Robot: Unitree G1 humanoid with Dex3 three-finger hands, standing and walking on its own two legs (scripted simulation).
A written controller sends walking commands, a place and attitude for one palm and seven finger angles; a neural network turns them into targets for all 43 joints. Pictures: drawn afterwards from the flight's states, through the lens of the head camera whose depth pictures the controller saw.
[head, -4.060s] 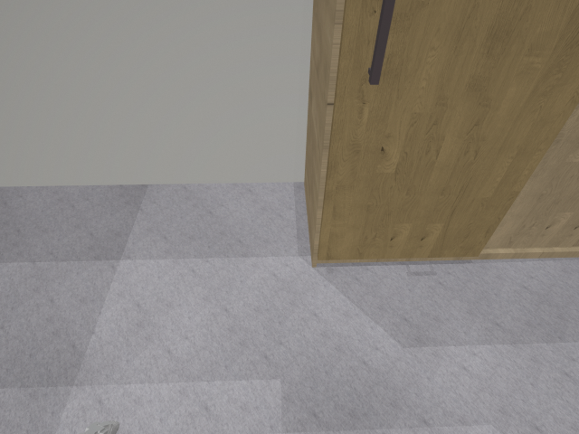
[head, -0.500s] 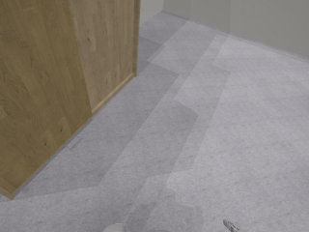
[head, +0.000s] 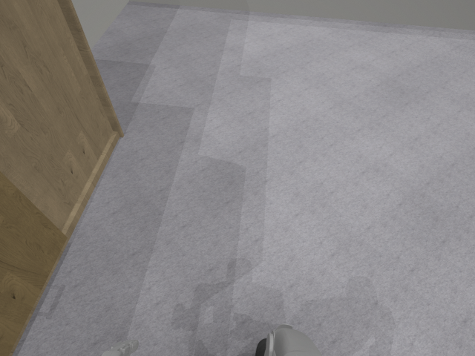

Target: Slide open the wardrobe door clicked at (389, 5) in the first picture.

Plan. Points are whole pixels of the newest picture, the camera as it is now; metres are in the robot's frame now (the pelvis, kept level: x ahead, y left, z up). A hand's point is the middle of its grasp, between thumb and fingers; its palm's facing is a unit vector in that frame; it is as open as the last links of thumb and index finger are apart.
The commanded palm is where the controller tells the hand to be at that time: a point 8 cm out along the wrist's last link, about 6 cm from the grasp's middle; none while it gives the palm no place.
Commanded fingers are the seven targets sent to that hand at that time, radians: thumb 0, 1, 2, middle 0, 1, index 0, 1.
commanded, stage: turn to face it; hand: left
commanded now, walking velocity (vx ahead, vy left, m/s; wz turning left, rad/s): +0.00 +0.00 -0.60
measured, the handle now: out of the picture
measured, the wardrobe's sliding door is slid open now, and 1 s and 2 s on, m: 0.00 0.00 0.00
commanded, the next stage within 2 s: none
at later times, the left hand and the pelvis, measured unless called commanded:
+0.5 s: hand (137, 329) +0.19 +0.20 -0.18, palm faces +0.11 -0.98 -0.13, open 7.3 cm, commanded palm none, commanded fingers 0.00 0.90 0.90 -0.20 -0.30 -0.20 -0.30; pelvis +0.10 +0.02 -0.01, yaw +3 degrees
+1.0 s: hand (117, 349) +0.15 +0.22 -0.14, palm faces +0.31 -0.91 -0.26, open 7.4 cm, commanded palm none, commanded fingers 0.00 0.90 0.90 -0.20 -0.30 -0.20 -0.30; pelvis +0.09 -0.01 +0.01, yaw +18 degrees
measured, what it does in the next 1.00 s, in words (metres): steps on the spot, turning left: right foot, then left foot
